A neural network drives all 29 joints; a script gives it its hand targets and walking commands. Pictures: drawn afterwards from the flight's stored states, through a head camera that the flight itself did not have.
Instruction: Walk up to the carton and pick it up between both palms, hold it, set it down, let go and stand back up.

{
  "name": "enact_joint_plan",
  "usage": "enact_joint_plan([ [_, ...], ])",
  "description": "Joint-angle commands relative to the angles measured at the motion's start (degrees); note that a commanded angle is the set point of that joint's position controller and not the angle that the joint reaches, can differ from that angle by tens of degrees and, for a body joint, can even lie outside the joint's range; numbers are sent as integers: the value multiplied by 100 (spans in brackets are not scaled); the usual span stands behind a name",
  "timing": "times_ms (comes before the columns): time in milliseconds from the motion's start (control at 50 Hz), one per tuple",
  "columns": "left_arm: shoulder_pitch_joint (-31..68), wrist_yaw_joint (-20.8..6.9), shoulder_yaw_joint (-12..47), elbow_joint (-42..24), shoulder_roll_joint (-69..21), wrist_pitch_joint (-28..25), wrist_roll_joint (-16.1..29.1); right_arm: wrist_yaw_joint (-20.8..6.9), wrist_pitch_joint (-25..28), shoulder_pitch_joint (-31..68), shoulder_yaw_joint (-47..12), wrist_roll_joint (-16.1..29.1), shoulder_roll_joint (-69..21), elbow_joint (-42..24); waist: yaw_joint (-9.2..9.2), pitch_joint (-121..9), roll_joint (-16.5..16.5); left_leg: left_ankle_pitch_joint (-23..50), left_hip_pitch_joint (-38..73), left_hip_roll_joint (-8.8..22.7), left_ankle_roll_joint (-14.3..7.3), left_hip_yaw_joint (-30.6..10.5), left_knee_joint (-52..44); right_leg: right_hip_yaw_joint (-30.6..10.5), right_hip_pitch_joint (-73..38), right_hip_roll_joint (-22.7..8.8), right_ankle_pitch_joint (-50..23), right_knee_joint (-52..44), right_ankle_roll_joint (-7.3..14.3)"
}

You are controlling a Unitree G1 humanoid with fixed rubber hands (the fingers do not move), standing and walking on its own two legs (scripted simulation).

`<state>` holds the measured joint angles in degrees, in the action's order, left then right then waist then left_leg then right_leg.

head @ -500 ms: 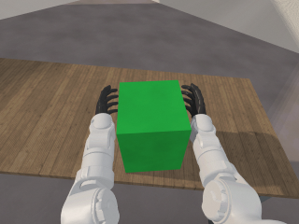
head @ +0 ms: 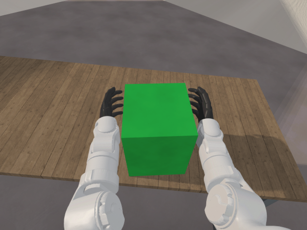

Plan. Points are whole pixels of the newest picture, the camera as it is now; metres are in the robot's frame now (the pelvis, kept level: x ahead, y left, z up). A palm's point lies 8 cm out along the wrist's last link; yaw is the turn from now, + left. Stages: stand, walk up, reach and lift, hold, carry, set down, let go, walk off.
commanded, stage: set down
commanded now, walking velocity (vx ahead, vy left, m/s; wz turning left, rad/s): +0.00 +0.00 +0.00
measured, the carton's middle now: (156, 131) +0.39 +0.00 +0.03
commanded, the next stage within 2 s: none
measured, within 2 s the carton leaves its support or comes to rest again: neither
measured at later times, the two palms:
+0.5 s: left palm (110, 116) +0.40 +0.13 +0.08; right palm (205, 119) +0.40 -0.13 +0.09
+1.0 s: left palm (110, 116) +0.40 +0.13 +0.08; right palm (205, 119) +0.40 -0.13 +0.09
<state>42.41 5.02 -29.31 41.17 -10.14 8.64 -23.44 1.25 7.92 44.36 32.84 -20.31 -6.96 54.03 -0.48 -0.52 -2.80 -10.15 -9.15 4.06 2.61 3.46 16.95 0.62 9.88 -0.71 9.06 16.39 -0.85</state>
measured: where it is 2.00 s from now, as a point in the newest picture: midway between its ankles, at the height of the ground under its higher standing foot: outside the picture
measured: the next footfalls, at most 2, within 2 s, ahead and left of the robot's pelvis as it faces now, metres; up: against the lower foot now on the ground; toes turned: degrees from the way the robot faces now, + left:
none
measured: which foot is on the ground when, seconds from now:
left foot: down 0.00-1.00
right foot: down 0.00-1.00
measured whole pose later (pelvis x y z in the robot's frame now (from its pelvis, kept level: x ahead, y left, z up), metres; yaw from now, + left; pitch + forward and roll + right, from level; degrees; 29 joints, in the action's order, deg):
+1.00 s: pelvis +0.00 +0.00 +0.00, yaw +0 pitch +2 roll +0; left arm 41.8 1.9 -33.6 37.9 -13.2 4.7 -27.8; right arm -1.1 9.4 41.8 35.6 -24.4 -9.4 48.1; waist -0.4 1.6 -2.8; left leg -10.1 -8.1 4.0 2.3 4.9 16.1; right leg 1.0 9.4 -1.2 9.1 16.2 -1.1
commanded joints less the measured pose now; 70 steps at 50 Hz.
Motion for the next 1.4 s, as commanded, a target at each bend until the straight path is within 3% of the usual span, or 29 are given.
enact_joint_plan([
  [0, 3423, -557, 1561, -218, -2187, -346, 116, -744, 301, 3333, -1397, -288, -2211, -297, -9, -2767, 308, 1986, 889, -361, -39, 517, 172, 577, -1036, 249, -2181, 138, -204],
  [80, 3298, -644, 1362, 2, -2143, -392, 51, -733, 237, 3159, -1329, -425, -2311, -234, -1, -2424, 79, 1642, 661, -366, -135, 506, 28, 557, -1181, 180, -2236, 172, -280],
  [220, 3091, -714, 1146, 108, -2106, -481, -111, -759, 262, 3021, -1347, -513, -2369, -433, -59, -2346, -1, 1354, 423, -406, -222, 553, -68, 517, -1346, 149, -2293, 234, -358],
  [240, 3082, -714, 1074, 178, -2042, -485, -114, -769, 256, 3132, -1360, -521, -2339, -568, -154, -2356, -50, 1317, 337, -388, -254, 557, -81, 512, -1389, 127, -2301, 260, -358],
  [260, 3048, -719, 1124, 157, -2070, -511, -92, -760, 259, 3016, -1352, -541, -2332, -488, -63, -2383, -44, 1404, 368, -387, -233, 541, -60, 542, -1312, 150, -2288, 276, -342],
  [300, 3014, -673, 1130, 99, -2092, -543, -172, -801, 280, 2978, -1354, -513, -2342, -496, -134, -2435, 124, 1555, 516, -350, -187, 511, -29, 543, -1215, 175, -2215, 271, -314],
  [360, 3012, -666, 1109, 42, -2103, -511, -202, -785, 231, 2832, -1250, -574, -2322, -375, -42, -2252, 169, 1481, 520, -372, -183, 529, -37, 519, -1185, 178, -2058, 174, -271],
  [400, 2863, -673, 1077, 85, -2072, -496, -210, -794, 254, 2841, -1342, -554, -2317, -484, -147, -2303, 125, 1547, 553, -354, -193, 551, 8, 527, -1137, 196, -2079, 216, -281],
  [500, 2791, -652, 1129, -55, -2224, -469, -244, -822, 245, 2607, -1208, -562, -2248, -233, 8, -2096, 273, 1902, 933, -306, -135, 480, 74, 600, -694, 235, -1828, 110, -242],
  [560, 2663, -638, 1109, -59, -2205, -509, -276, -825, 302, 2586, -1332, -533, -2269, -376, -95, -2189, 194, 1919, 751, -325, -138, 486, 114, 546, -880, 215, -2070, 167, -245],
  [580, 2616, -650, 1057, 49, -2137, -480, -274, -838, 262, 2598, -1307, -555, -2222, -361, -47, -2173, 126, 1854, 721, -325, -181, 486, 82, 545, -868, 215, -2123, 151, -245],
  [620, 2552, -668, 996, 63, -2096, -462, -310, -843, 253, 2604, -1324, -556, -2225, -431, -142, -2026, 127, 1706, 647, -344, -203, 482, 28, 532, -975, 209, -1935, 153, -267],
  [680, 2538, -676, 1050, -34, -2200, -455, -312, -841, 235, 2448, -1208, -600, -2216, -322, -43, -1915, 159, 1659, 716, -331, -181, 509, -13, 581, -822, 227, -1784, 98, -264],
  [740, 2439, -711, 903, 35, -2167, -439, -408, -835, 240, 2450, -1233, -643, -2299, -478, -97, -1977, 100, 1608, 615, -363, -240, 534, -1, 503, -915, 177, -1850, 89, -269],
  [820, 2340, -679, 915, -106, -2139, -442, -474, -862, 231, 2245, -1172, -549, -2096, -353, -77, -1871, 320, 1787, 733, -354, -186, 500, 36, 533, -840, 219, -1822, 108, -246],
  [880, 2243, -685, 941, -119, -2130, -422, -448, -850, 221, 2135, -1123, -600, -2027, -382, -27, -1824, 266, 1860, 839, -353, -184, 513, 61, 541, -764, 228, -1788, 53, -228],
  [920, 2236, -743, 863, -169, -2297, -425, -474, -856, 171, 2144, -1175, -680, -2329, -390, -61, -1632, 45, 1635, 738, -365, -252, 539, -34, 537, -813, 236, -1594, -2, -262],
  [980, 2266, -696, 845, -220, -2154, -435, -512, -857, 182, 2167, -1087, -680, -2065, -389, -87, -1713, 204, 1596, 686, -370, -223, 555, -29, 525, -836, 248, -1539, 19, -254],
  [1020, 2254, -685, 746, -146, -1938, -405, -529, -860, 182, 2132, -1047, -629, -1884, -399, -85, -1717, 206, 1659, 736, -348, -230, 527, 18, 534, -755, 252, -1498, 29, -239],
  [1040, 2203, -705, 855, -209, -2239, -428, -505, -858, 152, 2040, -1045, -711, -2153, -404, 5, -1669, 155, 1679, 755, -374, -237, 511, 7, 527, -756, 244, -1577, 22, -254],
  [1080, 2143, -690, 778, -136, -1998, -400, -511, -838, 149, 1992, -992, -694, -1872, -353, -29, -1575, 148, 1743, 759, -375, -251, 519, 4, 538, -794, 240, -1620, 25, -275],
  [1100, 2227, -692, 673, -171, -2193, -418, -635, -854, 162, 2037, -900, -779, -2160, -401, -41, -1563, 127, 1724, 841, -375, -257, 535, 26, 533, -652, 246, -1480, 2, -285],
  [1220, 2034, -469, 690, -281, -1486, -436, -445, -693, 115, 1785, -827, -574, -1185, -302, 28, -1638, 228, 1996, 957, -359, -208, 494, 130, 557, -601, 283, -1505, 21, -231],
  [1300, 2104, -178, 717, -420, -546, -574, -180, -432, 150, 1833, -986, -133, -353, -398, -112, -1845, 269, 1982, 823, -345, -207, 496, 212, 469, -654, 259, -1471, 75, -218],
  [1360, 2341, 86, 960, -491, 53, -675, 182, -145, 164, 1959, -1130, 355, 350, -249, -6, -1954, 344, 1975, 707, -319, -128, 418, 334, 451, -509, 290, -1554, 114, -175],
  [1380, 2582, 136, 971, -411, 27, -728, 241, -92, 162, 2104, -1297, 540, 186, -126, -79, -2011, 403, 1836, 530, -328, -171, 394, 368, 404, -392, 253, -1433, 123, -152],
])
